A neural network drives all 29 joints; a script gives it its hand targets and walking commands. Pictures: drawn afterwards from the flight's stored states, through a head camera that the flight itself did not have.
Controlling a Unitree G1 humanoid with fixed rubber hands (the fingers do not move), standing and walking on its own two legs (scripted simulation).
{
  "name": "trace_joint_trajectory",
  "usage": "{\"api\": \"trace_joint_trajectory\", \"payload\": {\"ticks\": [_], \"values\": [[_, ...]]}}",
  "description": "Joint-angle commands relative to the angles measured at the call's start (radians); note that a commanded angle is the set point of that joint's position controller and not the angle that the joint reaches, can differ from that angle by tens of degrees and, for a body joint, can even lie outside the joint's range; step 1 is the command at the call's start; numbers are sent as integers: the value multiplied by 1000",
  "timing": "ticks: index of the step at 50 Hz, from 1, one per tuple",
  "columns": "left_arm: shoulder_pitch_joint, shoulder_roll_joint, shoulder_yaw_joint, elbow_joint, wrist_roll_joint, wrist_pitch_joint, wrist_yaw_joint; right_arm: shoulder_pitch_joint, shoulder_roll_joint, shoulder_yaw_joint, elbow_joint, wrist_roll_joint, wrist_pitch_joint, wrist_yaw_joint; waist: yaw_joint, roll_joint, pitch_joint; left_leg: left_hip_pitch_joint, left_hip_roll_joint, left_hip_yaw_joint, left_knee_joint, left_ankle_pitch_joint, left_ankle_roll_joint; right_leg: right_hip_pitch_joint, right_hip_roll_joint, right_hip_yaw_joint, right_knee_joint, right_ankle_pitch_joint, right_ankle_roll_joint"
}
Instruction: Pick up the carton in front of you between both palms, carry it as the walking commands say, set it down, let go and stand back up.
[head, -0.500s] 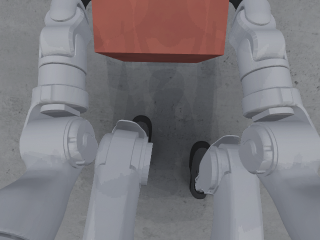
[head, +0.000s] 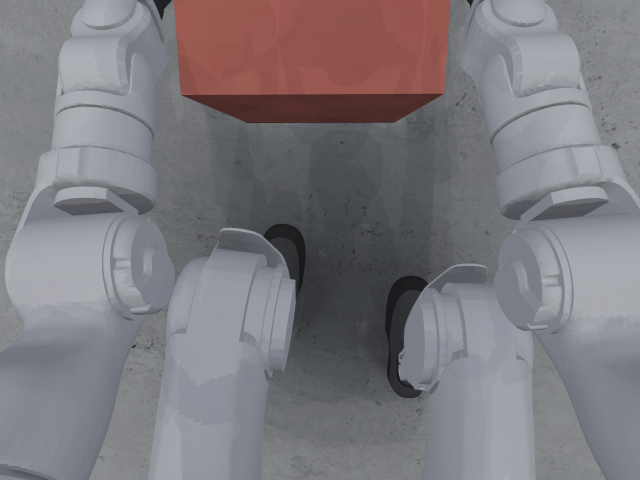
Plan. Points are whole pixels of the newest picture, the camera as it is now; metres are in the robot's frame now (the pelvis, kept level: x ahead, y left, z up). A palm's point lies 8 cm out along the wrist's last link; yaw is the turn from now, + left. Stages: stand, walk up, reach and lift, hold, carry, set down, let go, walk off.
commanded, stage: set down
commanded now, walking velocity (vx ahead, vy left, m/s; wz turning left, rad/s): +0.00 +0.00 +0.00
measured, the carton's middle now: (317, 13) +0.54 +0.12 -0.25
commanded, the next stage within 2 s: let go in 1.94 s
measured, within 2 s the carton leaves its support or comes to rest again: neither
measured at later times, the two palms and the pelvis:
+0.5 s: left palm out of the picture +0.51 +0.28 -0.17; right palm out of the picture +0.57 -0.03 -0.18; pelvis -0.01 -0.01 -0.01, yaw +1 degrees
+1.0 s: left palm out of the picture +0.52 +0.31 -0.16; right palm out of the picture +0.59 -0.06 -0.16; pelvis +0.00 +0.00 +0.00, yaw +1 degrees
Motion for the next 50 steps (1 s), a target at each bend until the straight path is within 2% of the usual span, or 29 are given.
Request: {"api": "trace_joint_trajectory", "payload": {"ticks": [1, 12, 22, 28, 30, 31, 32, 34, 35, 37, 40, 43, 46, 50], "values": [[-589, -805, -300, -104, -109, -32, -268, -594, 847, 282, -143, 70, -41, 249, 100, -62, -1133, 697, -89, 49, -91, 322, -2, 329, 26, -32, -198, 226, -25], [-515, -725, -207, 19, -36, -25, -286, -519, 757, 188, -38, -6, -24, 273, 73, -72, -859, 580, -80, 20, -92, 162, 19, 206, 14, -27, -205, 92, -35], [-406, -633, -117, 82, 43, -10, -291, -424, 644, 124, 23, -66, -14, 273, 51, -75, -718, 509, -78, 13, -92, 105, 30, 208, 5, -10, -207, 75, -36], [-379, -552, -70, 98, 61, -25, -275, -406, 566, 123, 18, -81, -21, 253, 57, -79, -729, 526, -67, 24, -80, 118, 17, 281, -8, 0, -205, 95, -20], [-349, -442, -25, 116, 69, -43, -249, -389, 455, 110, 7, -87, -30, 227, 56, -71, -747, 550, -59, 34, -72, 132, 7, 318, -16, 0, -206, 107, -8], [-316, -314, 23, 129, 80, -58, -220, -356, 336, 85, 11, -94, -37, 199, 57, -68, -754, 565, -52, 38, -71, 144, 2, 333, -23, -1, -206, 119, 1], [-260, -80, 97, 138, 98, -87, -160, -297, 110, 39, 12, -108, -49, 149, 58, -60, -770, 590, -42, 41, -72, 152, -6, 347, -34, -1, -204, 127, 12], [-269, 215, 119, 124, 67, -148, -52, -297, -163, 26, -21, -68, -76, 61, 72, -35, -871, 654, -33, 43, -73, 209, -21, 379, -46, 4, -194, 183, 24], [-305, 254, 99, 128, 31, -171, -17, -333, -198, 39, -20, -30, -82, 40, 82, -25, -930, 672, -33, 41, -70, 263, -19, 382, -50, 5, -187, 220, 30], [-343, 292, 74, 143, -24, -207, 20, -356, -212, 89, -5, 33, -97, 30, 97, -33, -1016, 702, -30, 29, -61, 357, -15, 378, -60, 8, -172, 283, 34], [-353, 303, 18, 159, -103, -233, 31, -361, -192, 164, -6, 106, -113, 38, 106, -51, -1098, 745, -27, 9, -51, 448, -8, 363, -70, 11, -151, 341, 31], [-334, 299, -19, 160, -155, -232, 21, -349, -187, 193, -44, 137, -114, 46, 106, -50, -1169, 821, -26, 0, -51, 508, -4, 335, -74, -2, -156, 336, 30], [-315, 302, -35, 132, -184, -217, 16, -336, -210, 183, -98, 136, -106, 42, 95, -40, -1270, 907, -28, 0, -62, 536, -4, 339, -70, -23, -170, 320, 28], [-311, 309, -49, 39, -197, -184, 23, -335, -234, 147, -187, 110, -78, 21, 66, -21, -1444, 1038, -37, 13, -96, 529, -7, 383, -54, -55, -212, 281, 21]]}}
